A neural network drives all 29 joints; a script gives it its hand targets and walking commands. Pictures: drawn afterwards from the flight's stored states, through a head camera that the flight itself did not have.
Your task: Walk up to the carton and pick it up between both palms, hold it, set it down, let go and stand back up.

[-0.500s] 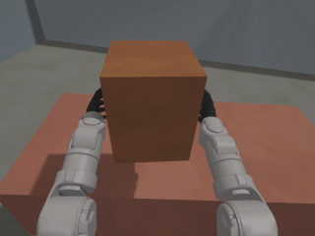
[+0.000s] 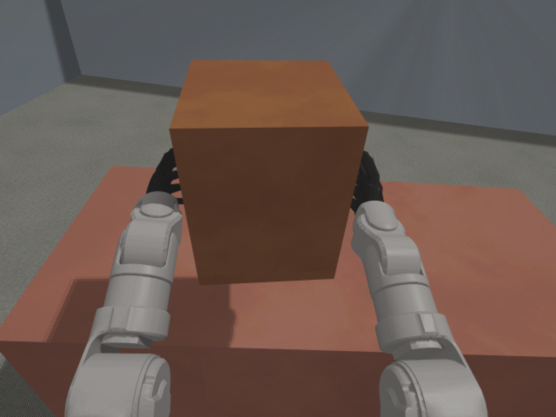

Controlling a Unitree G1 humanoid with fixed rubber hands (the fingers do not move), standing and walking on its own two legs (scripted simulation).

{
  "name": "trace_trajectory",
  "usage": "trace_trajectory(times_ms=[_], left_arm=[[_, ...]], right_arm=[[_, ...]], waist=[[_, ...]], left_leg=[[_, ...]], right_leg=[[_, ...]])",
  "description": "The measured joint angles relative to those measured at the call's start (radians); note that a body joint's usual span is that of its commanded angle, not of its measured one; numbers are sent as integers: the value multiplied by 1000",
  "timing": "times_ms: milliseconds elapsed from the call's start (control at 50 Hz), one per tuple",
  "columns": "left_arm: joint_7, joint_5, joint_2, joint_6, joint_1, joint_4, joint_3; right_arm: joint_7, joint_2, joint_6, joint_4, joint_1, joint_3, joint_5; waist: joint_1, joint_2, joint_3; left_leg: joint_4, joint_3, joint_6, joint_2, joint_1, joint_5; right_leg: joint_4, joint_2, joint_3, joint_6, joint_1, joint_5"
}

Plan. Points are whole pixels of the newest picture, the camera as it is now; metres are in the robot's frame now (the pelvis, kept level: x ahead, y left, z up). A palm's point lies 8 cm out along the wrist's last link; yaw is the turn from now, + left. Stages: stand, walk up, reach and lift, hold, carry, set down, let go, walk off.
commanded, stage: hold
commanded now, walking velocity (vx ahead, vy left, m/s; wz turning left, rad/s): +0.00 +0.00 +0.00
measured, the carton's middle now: (264, 171) +0.41 +0.04 +0.20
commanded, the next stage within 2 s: none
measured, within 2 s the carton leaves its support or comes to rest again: neither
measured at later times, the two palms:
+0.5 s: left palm (157, 206) +0.35 +0.19 +0.17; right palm (362, 203) +0.37 -0.10 +0.19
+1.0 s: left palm (162, 203) +0.36 +0.18 +0.17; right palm (365, 204) +0.37 -0.11 +0.19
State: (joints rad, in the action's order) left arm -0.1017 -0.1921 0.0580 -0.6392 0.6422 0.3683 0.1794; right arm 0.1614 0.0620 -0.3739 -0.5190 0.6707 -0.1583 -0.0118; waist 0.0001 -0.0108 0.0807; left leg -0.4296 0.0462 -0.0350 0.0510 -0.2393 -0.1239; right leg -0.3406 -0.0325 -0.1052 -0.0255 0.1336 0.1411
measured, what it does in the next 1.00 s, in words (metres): stands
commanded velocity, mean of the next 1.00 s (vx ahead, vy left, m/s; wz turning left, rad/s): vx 0.00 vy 0.00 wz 0.00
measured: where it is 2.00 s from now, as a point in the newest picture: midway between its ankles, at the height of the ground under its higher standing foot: outside the picture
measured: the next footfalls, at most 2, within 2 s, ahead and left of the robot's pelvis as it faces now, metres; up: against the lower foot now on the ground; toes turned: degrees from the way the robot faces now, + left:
none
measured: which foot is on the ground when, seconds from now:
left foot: down 0.00-1.00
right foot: down 0.00-1.00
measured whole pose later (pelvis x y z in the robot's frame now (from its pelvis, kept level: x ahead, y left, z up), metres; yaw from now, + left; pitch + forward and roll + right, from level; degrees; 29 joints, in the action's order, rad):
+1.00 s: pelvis +0.00 +0.00 +0.00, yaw +0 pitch -4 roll -2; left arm -0.10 -0.19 0.06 -0.66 0.64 0.38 0.20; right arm 0.16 0.06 -0.37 -0.57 0.70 -0.16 -0.01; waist 0.00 -0.02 0.07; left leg -0.42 0.05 -0.03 0.05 -0.23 -0.11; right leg -0.34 -0.03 -0.11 -0.03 0.13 0.14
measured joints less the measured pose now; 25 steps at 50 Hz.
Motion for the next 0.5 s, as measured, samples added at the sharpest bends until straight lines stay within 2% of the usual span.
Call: trace_trajectory(times_ms=[100,260,500], left_arm=[[1,-5,0,-8,0,-8,2],[11,-18,0,-24,0,30,34],[6,-4,0,-16,0,31,35]], right_arm=[[0,0,-1,-5,9,0,0],[-2,0,-2,-106,57,0,0],[-2,-1,-1,-96,55,0,0]], waist=[[0,0,0],[0,-1,-2],[1,-4,-3]], left_leg=[[0,0,0,0,1,4],[5,0,0,0,5,10],[6,0,0,0,6,9]], right_leg=[[-2,0,0,-2,0,-2],[-5,0,0,-3,0,-4],[-4,0,0,-2,0,-4]])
